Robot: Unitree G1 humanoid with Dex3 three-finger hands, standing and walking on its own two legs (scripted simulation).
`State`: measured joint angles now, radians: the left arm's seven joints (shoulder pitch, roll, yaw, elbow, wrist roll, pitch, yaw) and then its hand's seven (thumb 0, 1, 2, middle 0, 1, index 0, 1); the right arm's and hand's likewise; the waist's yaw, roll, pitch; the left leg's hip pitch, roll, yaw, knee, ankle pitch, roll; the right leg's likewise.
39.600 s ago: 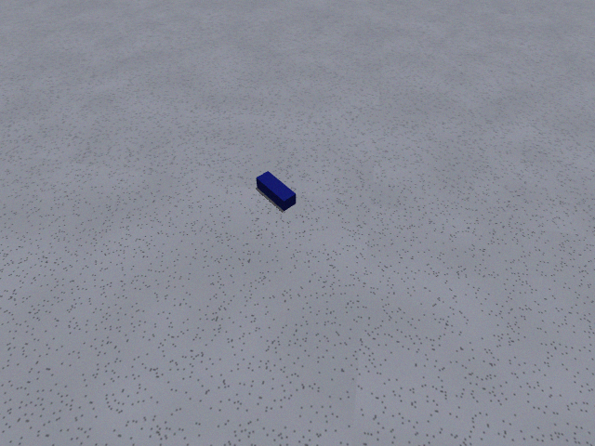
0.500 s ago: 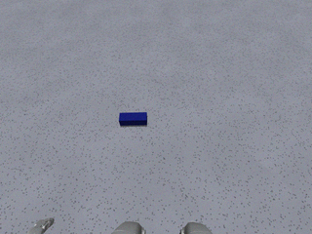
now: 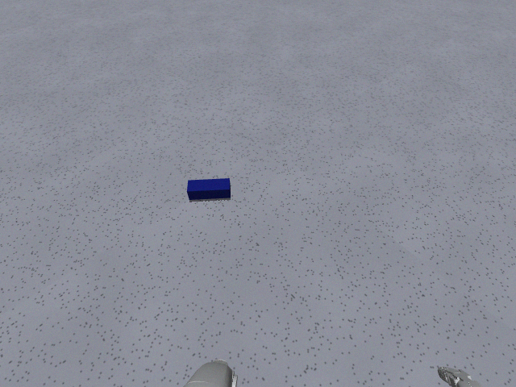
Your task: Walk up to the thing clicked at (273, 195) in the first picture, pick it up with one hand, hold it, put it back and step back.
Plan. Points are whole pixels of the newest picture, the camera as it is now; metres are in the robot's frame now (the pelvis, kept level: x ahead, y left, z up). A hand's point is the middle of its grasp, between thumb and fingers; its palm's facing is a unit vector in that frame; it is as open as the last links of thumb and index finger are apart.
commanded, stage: step back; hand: left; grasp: from above
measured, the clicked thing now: (209, 189) +1.06 +0.29 -0.73
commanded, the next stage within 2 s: stand in 1.00 s
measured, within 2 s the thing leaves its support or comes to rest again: neither
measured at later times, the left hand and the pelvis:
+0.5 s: hand out of the picture +0.05 +0.27 -0.13, palm faces +0.08 -0.91 -0.40, open 7.4 cm; pelvis +0.00 -0.01 +0.01, yaw +4 degrees
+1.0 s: hand out of the picture +0.10 +0.28 -0.14, palm faces +0.07 -0.93 -0.36, open 7.4 cm; pelvis +0.04 +0.01 +0.01, yaw +4 degrees
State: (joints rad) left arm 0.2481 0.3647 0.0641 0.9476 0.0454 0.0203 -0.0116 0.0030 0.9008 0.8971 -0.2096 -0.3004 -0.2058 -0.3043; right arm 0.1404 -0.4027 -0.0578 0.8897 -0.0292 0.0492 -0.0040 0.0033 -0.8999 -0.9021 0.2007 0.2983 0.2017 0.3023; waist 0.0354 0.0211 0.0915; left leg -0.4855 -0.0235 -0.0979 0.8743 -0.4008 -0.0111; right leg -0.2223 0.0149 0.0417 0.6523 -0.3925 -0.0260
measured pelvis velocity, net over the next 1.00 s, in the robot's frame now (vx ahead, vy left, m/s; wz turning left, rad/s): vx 0.04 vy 0.01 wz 0.07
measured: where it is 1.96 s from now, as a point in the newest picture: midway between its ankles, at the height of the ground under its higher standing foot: outside the picture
